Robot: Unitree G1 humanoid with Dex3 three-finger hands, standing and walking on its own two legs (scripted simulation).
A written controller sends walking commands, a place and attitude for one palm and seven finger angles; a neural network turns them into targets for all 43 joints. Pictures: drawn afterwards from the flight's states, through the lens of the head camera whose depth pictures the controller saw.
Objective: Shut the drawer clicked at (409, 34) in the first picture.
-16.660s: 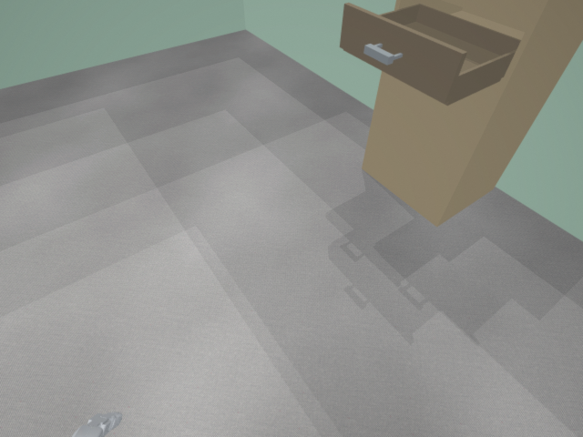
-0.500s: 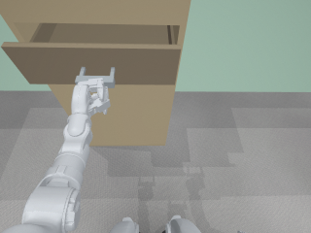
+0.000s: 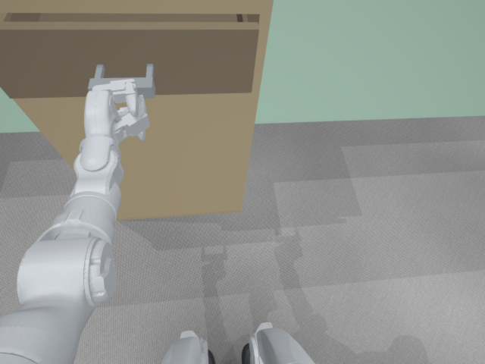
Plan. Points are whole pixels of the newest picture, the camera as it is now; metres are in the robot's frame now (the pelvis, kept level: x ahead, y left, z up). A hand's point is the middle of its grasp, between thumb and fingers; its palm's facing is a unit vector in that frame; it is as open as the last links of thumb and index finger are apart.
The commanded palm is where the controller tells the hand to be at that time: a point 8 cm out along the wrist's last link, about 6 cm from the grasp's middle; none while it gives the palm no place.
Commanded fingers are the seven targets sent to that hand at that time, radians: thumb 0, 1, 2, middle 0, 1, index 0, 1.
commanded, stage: push the drawer shut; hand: left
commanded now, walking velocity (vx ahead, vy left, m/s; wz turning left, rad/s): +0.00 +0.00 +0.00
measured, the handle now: (124, 79) +0.59 +0.15 +0.08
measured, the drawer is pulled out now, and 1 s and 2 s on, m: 0.03 0.00 0.00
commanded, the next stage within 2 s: pull the fist back off the drawer in 0.68 s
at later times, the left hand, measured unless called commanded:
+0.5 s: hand (140, 99) +0.55 +0.12 +0.07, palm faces +0.00 -1.00 -0.05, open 3.1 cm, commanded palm +0.56 +0.15 +0.08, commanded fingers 0.00 0.90 0.90 -1.40 -1.60 -1.40 -1.60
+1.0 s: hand (139, 96) +0.55 +0.12 +0.07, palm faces +0.00 -1.00 -0.06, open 3.3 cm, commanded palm +0.56 +0.16 +0.08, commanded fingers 0.00 0.90 0.90 -1.40 -1.60 -1.40 -1.60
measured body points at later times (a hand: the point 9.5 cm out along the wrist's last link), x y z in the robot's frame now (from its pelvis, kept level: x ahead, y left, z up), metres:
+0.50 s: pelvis +0.00 +0.01 -0.01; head +0.14 +0.04 +0.42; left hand +0.54 +0.17 +0.08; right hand -0.04 -0.24 -0.11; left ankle +0.02 +0.08 -0.68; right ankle +0.01 -0.09 -0.67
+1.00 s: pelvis -0.01 +0.02 -0.01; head +0.13 +0.04 +0.42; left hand +0.54 +0.17 +0.08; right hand -0.07 -0.24 -0.10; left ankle +0.02 +0.08 -0.68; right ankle +0.01 -0.08 -0.68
